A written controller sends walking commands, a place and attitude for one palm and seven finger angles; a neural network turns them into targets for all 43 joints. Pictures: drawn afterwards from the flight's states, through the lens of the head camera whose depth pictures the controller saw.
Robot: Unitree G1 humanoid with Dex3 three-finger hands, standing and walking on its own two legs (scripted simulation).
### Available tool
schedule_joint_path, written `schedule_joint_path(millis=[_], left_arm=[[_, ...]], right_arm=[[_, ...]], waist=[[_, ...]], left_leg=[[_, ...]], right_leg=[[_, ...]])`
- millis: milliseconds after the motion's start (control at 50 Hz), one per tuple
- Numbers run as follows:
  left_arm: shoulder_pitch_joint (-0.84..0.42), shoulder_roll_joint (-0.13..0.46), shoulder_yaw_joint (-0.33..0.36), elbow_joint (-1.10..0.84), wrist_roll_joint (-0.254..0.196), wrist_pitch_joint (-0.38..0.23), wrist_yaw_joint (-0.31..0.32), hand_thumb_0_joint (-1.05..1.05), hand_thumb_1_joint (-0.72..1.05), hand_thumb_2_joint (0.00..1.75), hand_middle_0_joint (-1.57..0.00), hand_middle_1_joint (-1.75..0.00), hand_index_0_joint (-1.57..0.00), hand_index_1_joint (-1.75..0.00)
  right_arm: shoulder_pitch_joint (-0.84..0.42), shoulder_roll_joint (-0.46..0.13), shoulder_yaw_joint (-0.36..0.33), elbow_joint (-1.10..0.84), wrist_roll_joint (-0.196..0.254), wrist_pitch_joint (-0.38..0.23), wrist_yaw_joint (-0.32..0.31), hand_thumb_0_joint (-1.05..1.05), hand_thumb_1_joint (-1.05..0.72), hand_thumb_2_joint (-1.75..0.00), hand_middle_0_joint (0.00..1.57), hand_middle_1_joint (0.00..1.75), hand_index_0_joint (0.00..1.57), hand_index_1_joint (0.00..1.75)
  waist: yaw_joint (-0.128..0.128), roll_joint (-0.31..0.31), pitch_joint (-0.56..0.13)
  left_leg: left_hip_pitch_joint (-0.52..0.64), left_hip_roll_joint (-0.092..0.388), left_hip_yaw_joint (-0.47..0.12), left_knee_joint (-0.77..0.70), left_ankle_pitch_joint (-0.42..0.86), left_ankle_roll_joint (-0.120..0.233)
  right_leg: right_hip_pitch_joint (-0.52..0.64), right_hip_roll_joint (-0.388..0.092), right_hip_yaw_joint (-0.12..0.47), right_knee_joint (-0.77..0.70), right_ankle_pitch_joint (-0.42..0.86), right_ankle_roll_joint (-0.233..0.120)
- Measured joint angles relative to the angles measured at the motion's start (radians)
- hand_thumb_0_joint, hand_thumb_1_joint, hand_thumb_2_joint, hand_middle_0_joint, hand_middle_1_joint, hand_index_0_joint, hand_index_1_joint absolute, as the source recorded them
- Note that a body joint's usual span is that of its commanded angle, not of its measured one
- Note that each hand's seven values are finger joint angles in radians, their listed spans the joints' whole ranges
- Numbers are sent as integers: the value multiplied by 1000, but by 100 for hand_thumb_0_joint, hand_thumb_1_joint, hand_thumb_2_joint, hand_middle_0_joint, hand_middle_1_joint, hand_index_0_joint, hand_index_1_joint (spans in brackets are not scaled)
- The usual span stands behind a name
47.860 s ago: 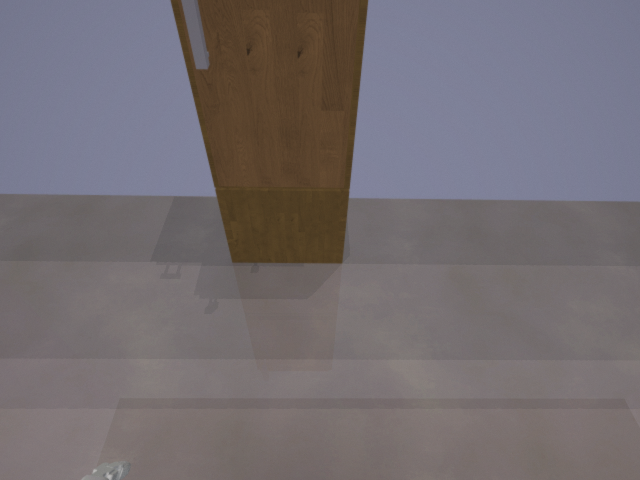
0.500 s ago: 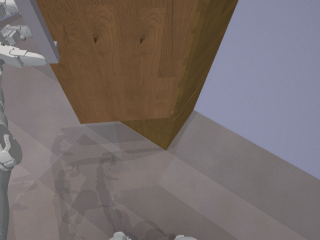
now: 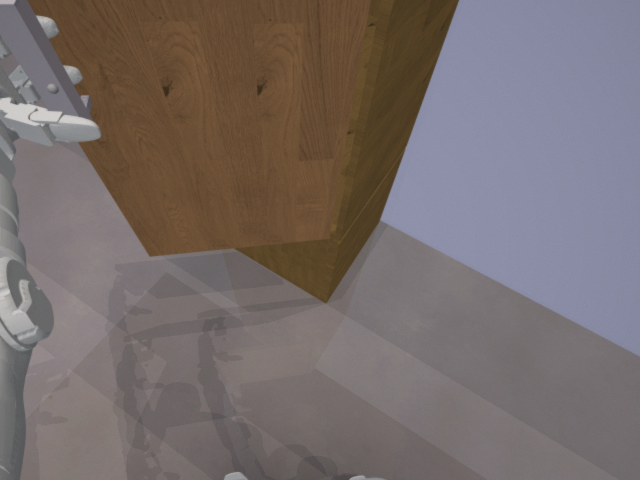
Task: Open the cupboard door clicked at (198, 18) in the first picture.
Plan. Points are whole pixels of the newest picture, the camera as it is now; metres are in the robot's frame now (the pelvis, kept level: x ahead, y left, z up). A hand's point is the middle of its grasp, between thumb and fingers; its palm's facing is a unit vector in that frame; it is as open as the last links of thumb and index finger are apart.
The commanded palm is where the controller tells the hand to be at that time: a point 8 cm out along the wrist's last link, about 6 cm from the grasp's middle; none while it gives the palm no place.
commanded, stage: slide the fingers in behind the handle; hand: left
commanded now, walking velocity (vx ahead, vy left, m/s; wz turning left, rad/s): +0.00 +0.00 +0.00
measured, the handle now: (52, 62) +0.58 +0.24 +0.17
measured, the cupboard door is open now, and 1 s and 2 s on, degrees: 41 41 59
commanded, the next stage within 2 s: close the thumb around the handle in 0.50 s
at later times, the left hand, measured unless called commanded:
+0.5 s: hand (57, 94) +0.52 +0.22 +0.18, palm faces +0.05 -1.00 +0.01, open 14.0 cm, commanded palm +0.50 +0.27 +0.17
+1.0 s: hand (60, 89) +0.53 +0.23 +0.17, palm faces +0.06 -1.00 +0.02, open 9.5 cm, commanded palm +0.51 +0.27 +0.17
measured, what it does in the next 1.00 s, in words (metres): stands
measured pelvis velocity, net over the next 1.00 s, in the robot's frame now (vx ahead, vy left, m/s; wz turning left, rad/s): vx -0.01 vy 0.01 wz -0.01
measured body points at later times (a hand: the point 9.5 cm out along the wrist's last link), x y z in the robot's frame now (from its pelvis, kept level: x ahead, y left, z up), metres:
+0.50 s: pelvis +0.00 +0.00 +0.00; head +0.08 +0.02 +0.44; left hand +0.51 +0.28 +0.18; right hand +0.01 -0.27 -0.11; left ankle +0.01 +0.12 -0.71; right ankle -0.04 -0.11 -0.71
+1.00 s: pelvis -0.01 +0.01 +0.00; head +0.09 +0.02 +0.44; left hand +0.52 +0.28 +0.17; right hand -0.06 -0.26 -0.11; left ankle +0.01 +0.12 -0.71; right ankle -0.04 -0.11 -0.71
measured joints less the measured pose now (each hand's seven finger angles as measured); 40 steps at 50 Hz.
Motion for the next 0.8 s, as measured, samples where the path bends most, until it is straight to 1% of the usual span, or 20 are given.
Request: schedule_joint_path(millis=[60,120,240,320,380,460,600,660,740,800], left_arm=[[9,-15,-8,-13,-10,-1,1,-1,-50,30,-30,-120,-30,-120],[27,-45,-25,-44,-18,-2,3,-1,-50,30,-30,-120,-30,-120],[64,-96,-25,-76,-32,5,15,-1,-50,30,-30,-120,-30,-120],[70,-104,-15,-72,-23,6,32,-1,-50,30,-30,-120,-30,-120],[67,-101,-29,-69,-21,-2,41,-1,-50,30,-30,-120,-30,-120],[36,-95,-48,-43,-21,-7,39,-1,-50,30,-30,-120,-30,-120],[9,-84,-46,-16,-18,-21,39,-1,-50,30,-30,-120,-30,-120],[-8,-75,-48,8,-12,-17,44,-1,-49,30,-30,-120,-30,-120],[-28,-59,-41,32,-1,-14,51,-1,-43,33,-31,-121,-31,-120],[-29,-53,-34,19,7,-28,59,-1,-33,38,-32,-122,-31,-121]], right_arm=[[-15,3,-1,-5,0,-1,2,1,-91,-90,21,30,20,30],[-25,5,-5,-9,0,-3,6,1,-91,-90,21,30,20,30],[-50,7,-7,-15,1,1,12,1,-91,-90,21,30,20,30],[-65,11,-4,-21,2,3,14,1,-91,-90,21,30,20,30],[-69,14,-3,-23,3,1,13,1,-91,-90,21,30,20,30],[-72,15,1,-14,4,-2,11,1,-91,-90,21,30,20,30],[-50,8,0,0,1,-7,7,1,-91,-90,21,30,20,30],[-39,4,1,6,1,-8,5,1,-91,-90,21,30,20,30],[-24,2,3,11,-1,-12,2,1,-91,-90,21,30,20,30],[-10,3,0,14,-5,-17,3,1,-91,-90,21,30,20,30]], waist=[[8,-2,-2],[20,-1,-8],[37,2,-18],[40,1,-16],[41,-2,-12],[37,-5,-3],[25,-5,-2],[17,-3,3],[4,-2,8],[-1,-2,8]], left_leg=[[9,-2,0,-3,-3,0],[19,-5,0,-6,-6,0],[45,-11,4,-10,-13,3],[54,-14,5,-9,-14,4],[55,-16,3,-8,-12,5],[45,-18,-3,-1,-9,5],[27,-18,-3,5,-3,7],[20,-18,-3,10,-2,9],[6,-17,-2,12,2,10],[-4,-15,1,13,4,10]], right_leg=[[9,-2,0,-3,-3,0],[19,-5,-1,-5,-7,1],[43,-10,3,-6,-15,4],[51,-13,4,-2,-19,5],[52,-15,2,2,-19,5],[45,-17,-4,9,-18,6],[27,-17,-4,16,-13,8],[19,-17,-4,19,-11,9],[5,-16,-3,22,-6,10],[-7,-15,0,24,-4,11]])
